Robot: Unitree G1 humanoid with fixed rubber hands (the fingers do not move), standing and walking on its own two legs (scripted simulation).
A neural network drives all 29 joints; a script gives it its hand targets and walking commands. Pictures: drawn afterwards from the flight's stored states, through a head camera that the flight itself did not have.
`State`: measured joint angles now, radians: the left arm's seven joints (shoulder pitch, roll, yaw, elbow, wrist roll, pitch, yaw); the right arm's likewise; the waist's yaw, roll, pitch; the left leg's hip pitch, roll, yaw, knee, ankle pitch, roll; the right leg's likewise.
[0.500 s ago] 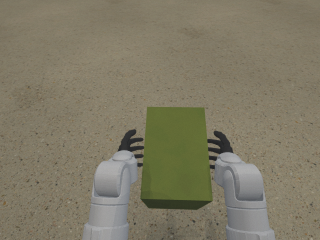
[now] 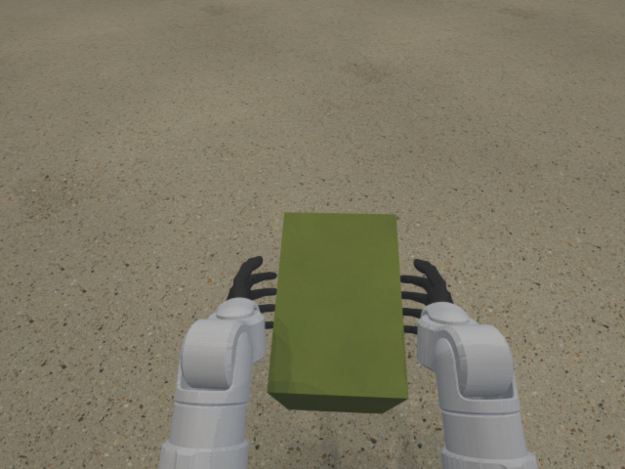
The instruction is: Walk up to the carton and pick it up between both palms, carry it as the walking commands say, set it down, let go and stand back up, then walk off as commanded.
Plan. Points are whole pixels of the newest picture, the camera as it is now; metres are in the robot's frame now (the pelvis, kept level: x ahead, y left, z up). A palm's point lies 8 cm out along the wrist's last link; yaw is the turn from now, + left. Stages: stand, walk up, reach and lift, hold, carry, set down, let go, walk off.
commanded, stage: carry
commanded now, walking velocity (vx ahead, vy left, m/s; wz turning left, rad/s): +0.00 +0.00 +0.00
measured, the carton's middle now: (337, 321) +0.34 +0.00 +0.02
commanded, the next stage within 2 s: hold in 0.82 s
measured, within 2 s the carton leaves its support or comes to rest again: neither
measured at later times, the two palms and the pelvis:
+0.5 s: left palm (229, 318) +0.29 +0.13 +0.10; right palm (426, 318) +0.29 -0.10 +0.10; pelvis -0.01 +0.01 +0.00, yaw +0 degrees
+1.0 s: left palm (240, 351) +0.29 +0.13 +0.02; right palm (417, 358) +0.29 -0.11 +0.01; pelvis -0.02 +0.01 +0.00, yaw -5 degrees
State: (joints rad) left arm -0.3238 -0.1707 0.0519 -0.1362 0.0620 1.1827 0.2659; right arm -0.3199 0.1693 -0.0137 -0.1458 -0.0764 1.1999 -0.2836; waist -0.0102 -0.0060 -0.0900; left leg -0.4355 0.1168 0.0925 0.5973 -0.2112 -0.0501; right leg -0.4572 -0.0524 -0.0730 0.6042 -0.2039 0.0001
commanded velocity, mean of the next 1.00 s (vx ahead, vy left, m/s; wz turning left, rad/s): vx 0.00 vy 0.00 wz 0.00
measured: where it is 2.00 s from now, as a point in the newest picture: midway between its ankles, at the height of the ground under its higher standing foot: outside the picture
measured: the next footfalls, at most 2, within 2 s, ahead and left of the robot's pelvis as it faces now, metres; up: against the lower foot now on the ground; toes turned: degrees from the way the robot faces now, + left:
none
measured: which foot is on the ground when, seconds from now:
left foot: down 0.00-1.00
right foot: down 0.00-1.00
